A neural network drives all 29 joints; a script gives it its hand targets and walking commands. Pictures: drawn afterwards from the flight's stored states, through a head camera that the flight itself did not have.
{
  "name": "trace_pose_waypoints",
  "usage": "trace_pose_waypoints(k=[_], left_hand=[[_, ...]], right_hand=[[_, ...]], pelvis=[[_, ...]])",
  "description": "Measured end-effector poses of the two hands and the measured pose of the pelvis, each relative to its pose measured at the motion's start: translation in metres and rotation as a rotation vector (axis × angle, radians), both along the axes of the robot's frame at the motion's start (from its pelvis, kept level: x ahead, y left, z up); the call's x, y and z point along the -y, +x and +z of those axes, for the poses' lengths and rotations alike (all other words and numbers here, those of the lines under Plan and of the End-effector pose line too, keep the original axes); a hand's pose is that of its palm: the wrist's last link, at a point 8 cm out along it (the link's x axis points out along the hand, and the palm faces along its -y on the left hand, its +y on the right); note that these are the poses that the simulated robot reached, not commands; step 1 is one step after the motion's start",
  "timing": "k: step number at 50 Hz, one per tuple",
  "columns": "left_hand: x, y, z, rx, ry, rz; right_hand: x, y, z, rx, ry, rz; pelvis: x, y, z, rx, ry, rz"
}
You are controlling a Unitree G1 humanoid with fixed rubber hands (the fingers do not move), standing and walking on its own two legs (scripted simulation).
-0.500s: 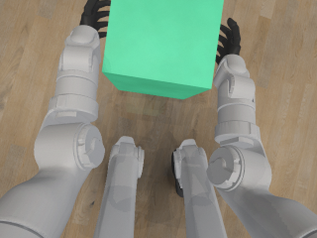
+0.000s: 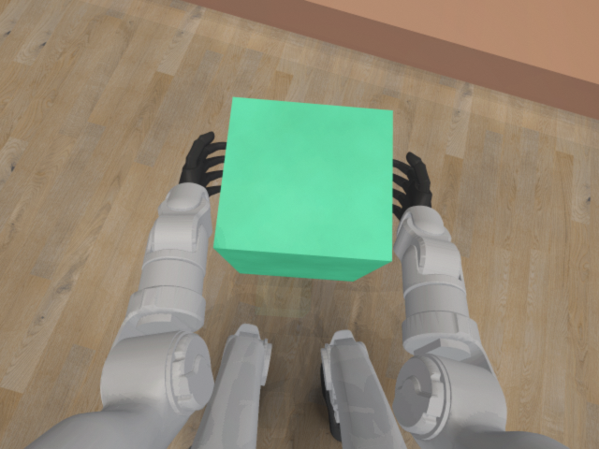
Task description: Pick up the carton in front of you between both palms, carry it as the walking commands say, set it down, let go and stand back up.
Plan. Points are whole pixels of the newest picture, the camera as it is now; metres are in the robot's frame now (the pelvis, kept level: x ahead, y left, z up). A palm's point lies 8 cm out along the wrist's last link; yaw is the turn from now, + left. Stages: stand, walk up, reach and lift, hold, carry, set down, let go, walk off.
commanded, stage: reach and lift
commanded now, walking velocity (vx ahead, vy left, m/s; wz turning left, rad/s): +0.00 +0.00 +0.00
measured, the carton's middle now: (303, 205) +0.45 +0.01 -0.12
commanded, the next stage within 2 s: hold in 1.80 s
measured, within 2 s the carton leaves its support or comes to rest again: neither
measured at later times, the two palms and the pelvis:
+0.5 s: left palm (170, 182) +0.38 +0.15 +0.10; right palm (488, 203) +0.38 -0.15 +0.11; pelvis +0.04 -0.01 +0.13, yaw +1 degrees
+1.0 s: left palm (125, 173) +0.34 +0.15 +0.19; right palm (570, 190) +0.35 -0.15 +0.20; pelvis +0.05 -0.01 +0.17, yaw +1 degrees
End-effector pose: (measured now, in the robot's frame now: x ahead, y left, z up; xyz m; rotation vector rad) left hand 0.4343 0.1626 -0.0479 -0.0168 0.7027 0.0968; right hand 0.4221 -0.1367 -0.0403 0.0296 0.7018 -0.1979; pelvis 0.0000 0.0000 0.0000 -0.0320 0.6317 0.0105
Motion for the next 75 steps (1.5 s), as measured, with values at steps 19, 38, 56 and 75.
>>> trace_pose_waypoints(k=[19,38,56,75], left_hand=[[0.009,-0.042,0.114,0.012,0.004,0.036],[0.012,-0.084,0.219,0.036,0.013,0.070],[0.014,-0.090,0.237,0.005,0.048,0.035],[0.012,-0.091,0.241,0.004,0.051,0.031]], right_hand=[[0.009,-0.031,0.113,0.013,-0.005,0.042],[0.012,-0.062,0.218,0.037,-0.029,0.101],[0.014,-0.072,0.234,0.004,-0.052,0.114],[0.013,-0.071,0.241,0.003,-0.071,0.127]], pelvis=[[0.005,0.031,0.097,0.232,0.021,0.010],[0.010,0.057,0.163,0.568,0.039,0.005],[0.008,0.052,0.168,0.682,0.035,-0.001],[0.007,0.061,0.171,0.705,0.039,0.008]])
